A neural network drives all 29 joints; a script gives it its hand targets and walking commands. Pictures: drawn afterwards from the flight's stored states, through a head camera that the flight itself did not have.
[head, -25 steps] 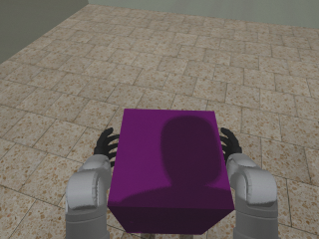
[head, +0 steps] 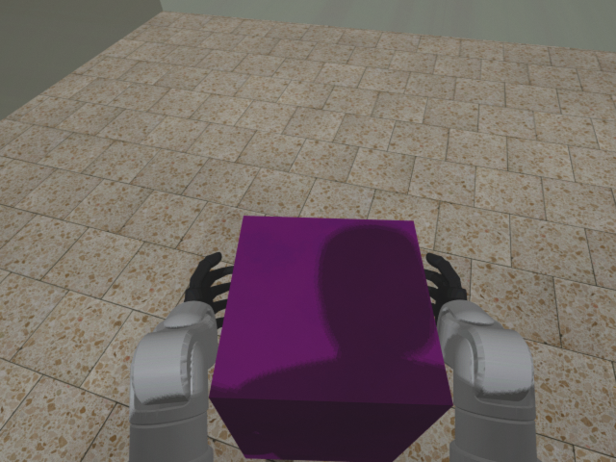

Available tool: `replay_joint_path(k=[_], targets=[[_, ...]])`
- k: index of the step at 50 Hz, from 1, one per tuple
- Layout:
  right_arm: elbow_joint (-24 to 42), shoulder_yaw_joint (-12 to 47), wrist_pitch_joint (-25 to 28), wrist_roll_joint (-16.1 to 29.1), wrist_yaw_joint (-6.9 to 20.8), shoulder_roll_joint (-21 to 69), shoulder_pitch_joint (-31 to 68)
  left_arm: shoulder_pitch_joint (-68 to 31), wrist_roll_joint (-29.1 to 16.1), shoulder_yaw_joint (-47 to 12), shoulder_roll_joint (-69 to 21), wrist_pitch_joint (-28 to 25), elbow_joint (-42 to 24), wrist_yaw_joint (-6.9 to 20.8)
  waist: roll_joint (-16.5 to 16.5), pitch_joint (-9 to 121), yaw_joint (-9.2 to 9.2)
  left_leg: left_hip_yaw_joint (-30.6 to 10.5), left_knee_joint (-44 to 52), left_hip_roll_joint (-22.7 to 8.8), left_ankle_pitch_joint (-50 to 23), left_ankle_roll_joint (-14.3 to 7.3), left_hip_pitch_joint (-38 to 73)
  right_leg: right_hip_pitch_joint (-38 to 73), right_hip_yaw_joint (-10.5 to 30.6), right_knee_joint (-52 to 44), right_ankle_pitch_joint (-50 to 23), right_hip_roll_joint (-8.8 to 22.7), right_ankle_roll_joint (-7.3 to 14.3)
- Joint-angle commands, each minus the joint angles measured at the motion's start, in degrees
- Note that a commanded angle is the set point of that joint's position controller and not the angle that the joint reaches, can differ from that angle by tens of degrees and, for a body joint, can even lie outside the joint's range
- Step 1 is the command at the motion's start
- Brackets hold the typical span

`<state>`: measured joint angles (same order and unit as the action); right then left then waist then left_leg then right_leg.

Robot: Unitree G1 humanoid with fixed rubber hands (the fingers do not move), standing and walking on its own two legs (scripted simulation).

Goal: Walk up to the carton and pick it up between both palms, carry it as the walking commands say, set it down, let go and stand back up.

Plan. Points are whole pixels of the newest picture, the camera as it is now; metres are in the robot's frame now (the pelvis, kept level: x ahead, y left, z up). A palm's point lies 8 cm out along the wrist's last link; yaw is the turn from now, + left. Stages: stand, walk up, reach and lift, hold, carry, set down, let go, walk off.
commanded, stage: carry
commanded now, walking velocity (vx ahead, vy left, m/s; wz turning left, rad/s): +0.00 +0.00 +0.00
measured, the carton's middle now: (322, 349) +0.25 -0.01 +0.01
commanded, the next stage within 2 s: none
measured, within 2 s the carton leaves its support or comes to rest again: neither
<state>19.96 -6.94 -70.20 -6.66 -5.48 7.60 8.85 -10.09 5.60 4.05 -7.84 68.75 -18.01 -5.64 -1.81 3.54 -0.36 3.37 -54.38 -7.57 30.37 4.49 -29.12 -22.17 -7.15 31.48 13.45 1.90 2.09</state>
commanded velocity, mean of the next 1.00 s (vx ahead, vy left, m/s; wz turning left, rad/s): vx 0.00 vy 0.00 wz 0.00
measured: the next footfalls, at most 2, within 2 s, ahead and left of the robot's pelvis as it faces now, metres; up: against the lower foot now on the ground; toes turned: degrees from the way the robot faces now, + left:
left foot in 0.24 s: -0.01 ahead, +0.08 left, +0.00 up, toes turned -1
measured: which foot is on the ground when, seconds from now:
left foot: up 0.00-0.22, down 0.24-1.00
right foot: down 0.00-1.00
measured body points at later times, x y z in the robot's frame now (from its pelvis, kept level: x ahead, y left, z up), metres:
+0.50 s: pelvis -0.03 -0.05 +0.00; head -0.06 -0.05 +0.45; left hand +0.24 +0.10 +0.09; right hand +0.25 -0.19 +0.09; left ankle -0.05 +0.07 -0.73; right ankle +0.03 -0.10 -0.73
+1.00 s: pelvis -0.02 -0.04 +0.00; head -0.04 -0.04 +0.45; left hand +0.26 +0.11 +0.08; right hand +0.26 -0.19 +0.08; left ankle -0.05 +0.07 -0.73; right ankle +0.03 -0.10 -0.73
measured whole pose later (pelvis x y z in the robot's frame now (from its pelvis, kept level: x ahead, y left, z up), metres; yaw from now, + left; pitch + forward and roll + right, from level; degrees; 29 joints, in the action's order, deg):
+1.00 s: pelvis -0.02 -0.04 +0.00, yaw +1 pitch +3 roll +0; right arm 14.3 -7.1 -68.6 -6.2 -5.9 7.8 10.3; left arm -9.9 6.5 5.4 -7.8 68.0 -14.9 -5.2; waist 0.6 7.0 0.1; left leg 5.9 -27.9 -1.1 16.8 -0.7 -14.0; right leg -19.8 -9.5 26.2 9.8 -0.7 5.1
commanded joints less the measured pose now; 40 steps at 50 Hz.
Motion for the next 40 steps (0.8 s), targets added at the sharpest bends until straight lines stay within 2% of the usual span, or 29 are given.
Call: replay_joint_path(k=[1, 5, 9, 10, 11, 12, 13, 14, 15, 18, 26, 33, 40], targets=[[7.37, 43.6, 1.33, 25.83, 15.57, 52.82, 30.02, -22.46, -21.17, -36.14, -54.1, -0.43, -4.83, 14.95, 9.41, 16.21, 0.81, 0.17, -7.96, 2.07, -3.03, -1.02, -3.57, 15.48, 10.94, -8.6, -21.06, 12.94, 6.55], [6.29, 43.56, 0.82, 25.52, 15.01, 51.14, 27.7, -19.35, -20.16, -35.58, -51.94, -0.08, -4.07, 14.61, 10.66, 17.21, 1.02, 0.54, 2.72, 3.35, -2.57, -2.36, 0.45, 16.53, 14.39, -10.08, -16.87, 13.97, 7.17], [3.77, 42.17, 0.18, 24.74, 15.11, 50.32, 25.86, -18.83, -19.88, -36.19, -51.22, 0.66, -2.88, 14.74, 9.4, 16.58, 1.11, 1.31, 18.49, 5.28, -3.75, -3.58, 8.04, 14.87, 16.25, -12.05, -10.54, 14.32, 6.52], [2.96, 41.81, 0.12, 24.66, 15.25, 50.51, 25.53, -18.87, -19.96, -36.4, -51.22, 0.78, -2.43, 14.77, 7.73, 16.52, 0.71, 1.73, 25.74, 5.36, -9.16, -3.87, 11.65, 13.99, 15.19, -11.9, -9.24, 13.65, 5.41], [2.18, 41.46, 0.07, 24.67, 15.45, 50.88, 25.75, -18.86, -20.0, -36.45, -51.3, 0.85, -1.78, 14.81, 6.61, 16.83, 0.59, 1.53, 30.83, 4.12, -14.27, -4.35, 16.68, 11.73, 13.97, -11.76, -7.49, 12.77, 3.84], [1.71, 41.18, 0.02, 24.74, 15.69, 51.09, 26.47, -19.08, -19.96, -36.49, -51.53, 0.84, -1.19, 14.82, 5.94, 16.15, 0.8, -0.18, 32.75, 2.12, -14.72, -5.02, 19.2, 9.96, 13.46, -11.86, -5.62, 11.67, 2.08], [0.4, 40.35, 0.42, 23.95, 15.86, 51.47, 25.95, -20.36, -20.64, -36.94, -51.67, 0.83, -1.75, 15.01, 1.12, 14.65, 0.75, -3.56, 30.58, -0.31, -14.72, -6.0, 17.9, 7.34, 11.25, -11.89, -1.69, 8.89, -0.25], [0.38, 40.0, 0.75, 23.78, 15.82, 51.69, 26.46, -23.38, -21.58, -37.5, -51.92, 0.68, -3.48, 15.22, -0.96, 13.21, 0.68, -4.55, 31.42, -1.23, -12.0, -6.23, 15.0, 7.84, 9.87, -11.22, 0.43, 7.45, -0.68], [0.46, 39.68, 0.87, 23.87, 15.72, 51.83, 27.05, -25.55, -22.32, -38.1, -51.75, 0.66, -4.71, 15.34, -1.2, 12.55, 0.63, -4.06, 31.68, -1.1, -10.33, -5.92, 13.31, 8.62, 9.92, -11.25, 1.12, 7.2, -0.49], [-0.29, 39.01, 0.72, 23.39, 15.23, 51.91, 26.5, -25.62, -23.09, -38.74, -51.58, 1.26, -3.76, 15.62, 1.62, 12.05, 0.43, -2.09, 30.24, 0.78, -9.72, -5.3, 12.79, 8.81, 11.43, -13.83, 3.7, 8.01, -0.05], [-1.43, 38.94, 0.22, 23.69, 15.16, 51.8, 28.21, -24.74, -22.18, -37.1, -52.28, 1.67, 0.59, 15.93, 3.61, 10.9, 0.42, -2.49, 29.93, 1.26, -10.32, -5.7, 12.48, 9.05, 11.58, -15.67, 5.32, 8.47, 0.24], [-0.59, 39.54, 0.38, 24.58, 15.27, 52.05, 29.51, -24.43, -21.23, -36.44, -52.57, 1.22, 0.67, 15.46, 3.28, 12.42, 0.53, -3.2, 30.66, 0.89, -12.45, -5.96, 12.46, 11.08, 10.77, -14.02, 0.97, 8.16, 0.66], [-0.01, 39.43, 0.65, 24.3, 15.1, 51.69, 28.53, -23.97, -21.24, -36.86, -52.46, 0.88, -0.14, 15.25, 2.75, 14.05, 0.49, -3.62, 30.89, 0.34, -15.92, -6.17, 13.04, 12.61, 9.97, -11.45, -6.56, 7.71, 1.07]])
